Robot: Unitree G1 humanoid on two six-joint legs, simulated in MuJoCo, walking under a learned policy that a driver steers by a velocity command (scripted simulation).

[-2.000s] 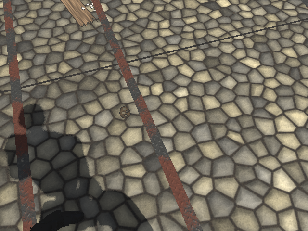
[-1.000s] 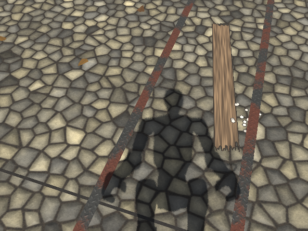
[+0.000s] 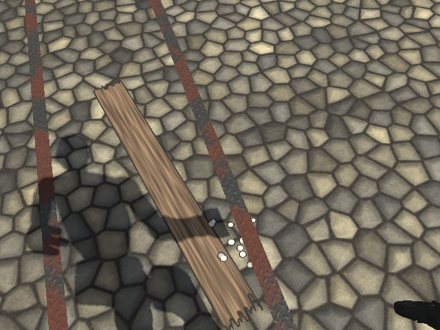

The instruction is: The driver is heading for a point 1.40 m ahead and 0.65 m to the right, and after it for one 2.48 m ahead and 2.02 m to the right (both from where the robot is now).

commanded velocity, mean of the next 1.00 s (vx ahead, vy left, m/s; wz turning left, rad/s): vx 0.01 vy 0.00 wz -0.67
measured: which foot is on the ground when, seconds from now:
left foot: up 0.00-0.12, down 0.14-0.58, up 0.60-1.00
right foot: down 0.00-0.14, up 0.16-0.56, down 0.58-1.00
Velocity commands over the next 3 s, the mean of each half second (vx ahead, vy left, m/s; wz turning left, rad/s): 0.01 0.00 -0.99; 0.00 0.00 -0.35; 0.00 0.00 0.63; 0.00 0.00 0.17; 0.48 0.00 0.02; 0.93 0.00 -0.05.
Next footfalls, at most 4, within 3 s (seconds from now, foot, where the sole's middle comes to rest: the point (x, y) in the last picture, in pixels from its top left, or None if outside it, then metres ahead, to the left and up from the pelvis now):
0.14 left None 0.13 0.15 -0.77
0.58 right None -0.01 -0.11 -0.77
1.04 left None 0.12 0.07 -0.77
1.44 right None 0.07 -0.15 -0.77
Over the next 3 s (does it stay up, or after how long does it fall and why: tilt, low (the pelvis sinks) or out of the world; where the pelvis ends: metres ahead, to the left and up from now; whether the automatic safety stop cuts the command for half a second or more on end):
stays up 0.56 -0.15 -0.01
